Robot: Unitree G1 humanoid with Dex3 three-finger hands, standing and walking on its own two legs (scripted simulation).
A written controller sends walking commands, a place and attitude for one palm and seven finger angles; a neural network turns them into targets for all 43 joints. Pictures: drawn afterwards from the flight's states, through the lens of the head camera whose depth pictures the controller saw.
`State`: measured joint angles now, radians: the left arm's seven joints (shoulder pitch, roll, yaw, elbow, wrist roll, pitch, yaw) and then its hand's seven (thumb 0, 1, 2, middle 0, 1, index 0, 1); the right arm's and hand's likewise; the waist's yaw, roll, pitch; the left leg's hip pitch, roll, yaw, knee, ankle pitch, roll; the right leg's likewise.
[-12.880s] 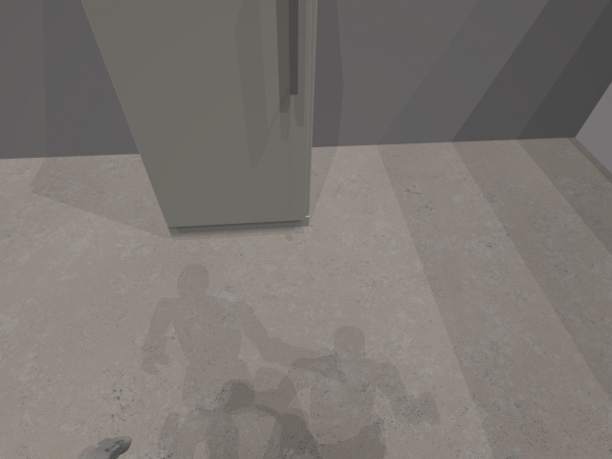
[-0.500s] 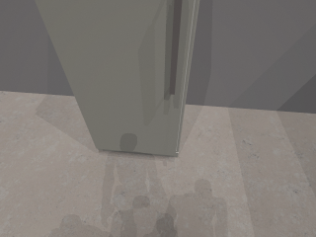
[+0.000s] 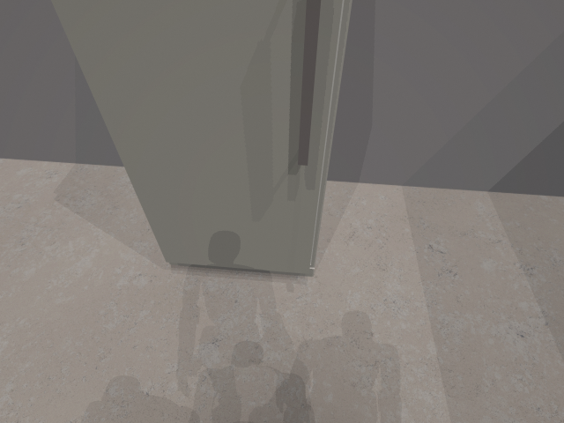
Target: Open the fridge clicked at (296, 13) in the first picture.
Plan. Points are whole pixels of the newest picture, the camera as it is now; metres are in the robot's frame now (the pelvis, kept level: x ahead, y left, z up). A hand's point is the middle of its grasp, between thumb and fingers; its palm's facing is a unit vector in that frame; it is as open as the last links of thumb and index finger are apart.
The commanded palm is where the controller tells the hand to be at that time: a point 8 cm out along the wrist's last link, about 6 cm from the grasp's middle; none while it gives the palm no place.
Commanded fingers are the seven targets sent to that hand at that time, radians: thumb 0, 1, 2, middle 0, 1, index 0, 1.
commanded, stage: shuffle to correct the standing spot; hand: right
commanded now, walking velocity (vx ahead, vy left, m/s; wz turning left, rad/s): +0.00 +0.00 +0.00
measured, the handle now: (309, 63) +0.74 -0.01 +0.17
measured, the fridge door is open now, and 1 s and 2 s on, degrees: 0 0 0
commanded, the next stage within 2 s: come to a stop and stand still in 1.08 s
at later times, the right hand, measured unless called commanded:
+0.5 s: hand out of the picture -0.02 -0.12 -0.18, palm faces +0.11 +0.98 -0.17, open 7.3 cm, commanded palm none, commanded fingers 0.00 -0.90 -0.90 0.20 0.30 0.20 0.30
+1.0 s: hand (358, 365) +0.27 -0.12 -0.17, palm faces +0.03 +0.98 -0.21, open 7.2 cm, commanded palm none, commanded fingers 0.00 -0.90 -0.90 0.20 0.30 0.20 0.30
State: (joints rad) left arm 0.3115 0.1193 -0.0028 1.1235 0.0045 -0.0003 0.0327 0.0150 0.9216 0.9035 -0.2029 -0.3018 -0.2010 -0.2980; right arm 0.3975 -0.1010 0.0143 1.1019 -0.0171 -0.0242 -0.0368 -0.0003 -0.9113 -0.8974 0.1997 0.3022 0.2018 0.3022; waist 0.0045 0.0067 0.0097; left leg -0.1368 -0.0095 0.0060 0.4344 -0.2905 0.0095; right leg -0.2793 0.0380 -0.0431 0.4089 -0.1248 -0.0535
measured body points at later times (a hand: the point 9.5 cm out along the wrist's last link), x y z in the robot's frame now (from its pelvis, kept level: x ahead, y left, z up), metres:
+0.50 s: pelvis +0.07 +0.04 -0.01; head +0.08 +0.03 +0.44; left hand +0.05 +0.25 -0.16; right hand -0.02 -0.17 -0.16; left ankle -0.04 +0.12 -0.74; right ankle +0.07 -0.07 -0.70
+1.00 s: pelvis +0.22 +0.08 +0.00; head +0.25 +0.07 +0.45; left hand +0.22 +0.31 -0.16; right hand +0.27 -0.17 -0.15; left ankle +0.29 +0.23 -0.70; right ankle +0.20 -0.06 -0.74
